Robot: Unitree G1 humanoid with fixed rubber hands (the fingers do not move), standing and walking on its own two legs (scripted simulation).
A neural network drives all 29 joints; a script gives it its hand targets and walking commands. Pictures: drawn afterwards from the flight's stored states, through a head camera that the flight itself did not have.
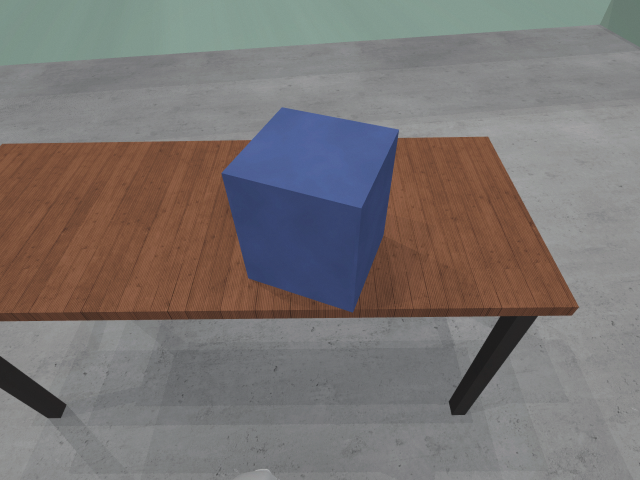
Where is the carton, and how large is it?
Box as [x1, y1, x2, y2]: [221, 107, 398, 312]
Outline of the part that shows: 282,107 221,173 248,277 352,312 383,234 398,129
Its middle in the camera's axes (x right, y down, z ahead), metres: -0.01 -0.05 +0.68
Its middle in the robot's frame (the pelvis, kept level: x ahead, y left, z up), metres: +0.55 +0.01 +0.01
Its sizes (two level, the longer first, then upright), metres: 0.210 0.200 0.250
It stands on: a table, 0.64 m high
